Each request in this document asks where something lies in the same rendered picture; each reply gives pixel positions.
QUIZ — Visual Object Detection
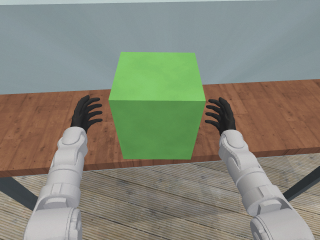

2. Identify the left robot forearm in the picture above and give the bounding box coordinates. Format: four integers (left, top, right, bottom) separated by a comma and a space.
22, 126, 88, 240

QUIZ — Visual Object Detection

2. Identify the table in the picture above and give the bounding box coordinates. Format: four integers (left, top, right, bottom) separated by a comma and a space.
0, 79, 320, 211

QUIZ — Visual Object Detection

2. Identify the right robot forearm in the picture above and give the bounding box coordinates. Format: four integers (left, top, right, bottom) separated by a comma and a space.
218, 129, 315, 240

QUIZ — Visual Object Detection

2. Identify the left robot upper arm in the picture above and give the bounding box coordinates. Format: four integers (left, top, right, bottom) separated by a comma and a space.
25, 207, 83, 240

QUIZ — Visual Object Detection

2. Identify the carton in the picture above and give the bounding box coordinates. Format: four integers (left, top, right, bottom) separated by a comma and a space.
108, 52, 206, 160

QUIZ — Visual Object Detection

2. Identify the right robot upper arm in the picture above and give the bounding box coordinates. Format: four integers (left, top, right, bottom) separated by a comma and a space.
250, 208, 313, 240

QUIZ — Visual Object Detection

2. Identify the robot left hand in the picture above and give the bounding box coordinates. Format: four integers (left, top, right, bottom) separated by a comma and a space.
70, 95, 103, 134

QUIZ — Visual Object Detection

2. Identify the robot right hand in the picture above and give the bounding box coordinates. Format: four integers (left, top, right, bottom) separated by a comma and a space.
205, 97, 236, 136

